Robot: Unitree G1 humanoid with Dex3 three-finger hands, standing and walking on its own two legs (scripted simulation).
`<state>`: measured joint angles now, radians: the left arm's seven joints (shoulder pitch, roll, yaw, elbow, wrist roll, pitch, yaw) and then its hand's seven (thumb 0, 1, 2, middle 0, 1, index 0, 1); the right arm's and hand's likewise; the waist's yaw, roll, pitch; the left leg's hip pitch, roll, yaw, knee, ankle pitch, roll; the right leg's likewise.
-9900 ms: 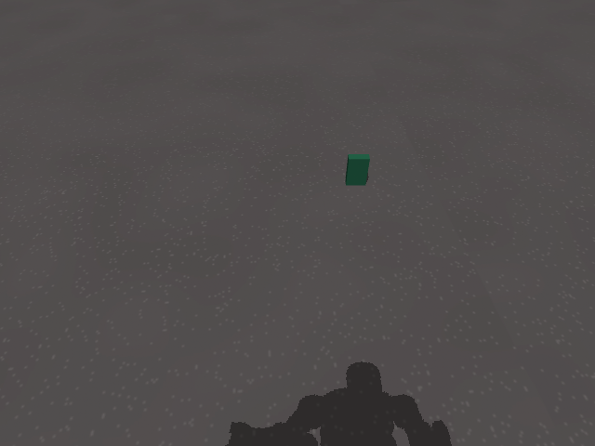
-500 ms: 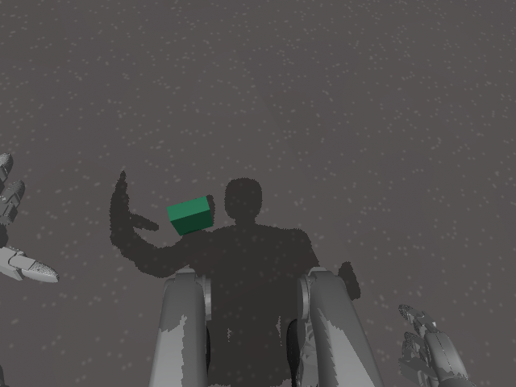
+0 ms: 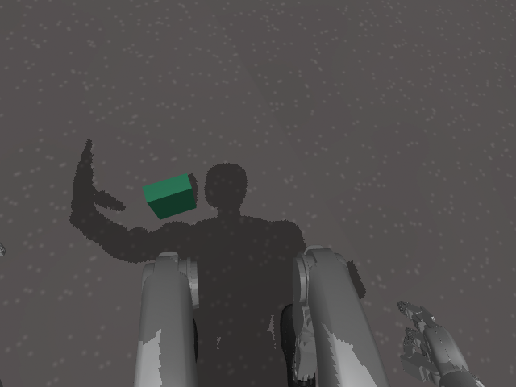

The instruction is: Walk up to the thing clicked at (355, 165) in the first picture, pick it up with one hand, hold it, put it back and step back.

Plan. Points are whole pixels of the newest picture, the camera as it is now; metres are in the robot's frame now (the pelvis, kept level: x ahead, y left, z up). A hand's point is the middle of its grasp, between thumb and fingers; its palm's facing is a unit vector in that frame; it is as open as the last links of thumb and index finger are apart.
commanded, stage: go down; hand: left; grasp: from the side
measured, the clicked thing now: (172, 198) +0.47 +0.17 -0.35
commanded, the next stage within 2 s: approach in 0.66 s
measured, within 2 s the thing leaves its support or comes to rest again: neither
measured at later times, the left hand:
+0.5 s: hand out of the picture +0.40 +0.37 -0.04, palm faces +0.03 -1.00 -0.09, open 17.5 cm
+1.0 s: hand (0, 188) +0.41 +0.37 -0.07, palm faces +0.02 -1.00 -0.06, open 17.4 cm
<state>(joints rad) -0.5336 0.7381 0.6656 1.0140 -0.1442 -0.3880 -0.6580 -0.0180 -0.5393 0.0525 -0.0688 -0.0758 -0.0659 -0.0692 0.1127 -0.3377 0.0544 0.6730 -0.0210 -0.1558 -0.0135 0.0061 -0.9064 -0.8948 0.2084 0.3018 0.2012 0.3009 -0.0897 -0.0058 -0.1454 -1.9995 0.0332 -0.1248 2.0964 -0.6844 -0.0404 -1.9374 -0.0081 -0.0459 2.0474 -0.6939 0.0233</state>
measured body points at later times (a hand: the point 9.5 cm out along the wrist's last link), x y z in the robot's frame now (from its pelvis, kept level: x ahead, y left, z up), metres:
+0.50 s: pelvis +0.00 +0.01 -0.03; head +0.20 +0.07 +0.37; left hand +0.40 +0.42 -0.03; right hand +0.13 -0.27 -0.13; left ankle +0.08 +0.14 -0.40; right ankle +0.09 -0.13 -0.40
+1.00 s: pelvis -0.01 +0.00 -0.06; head +0.20 +0.07 +0.33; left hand +0.40 +0.42 -0.07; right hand +0.13 -0.28 -0.16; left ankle +0.08 +0.14 -0.40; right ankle +0.09 -0.13 -0.40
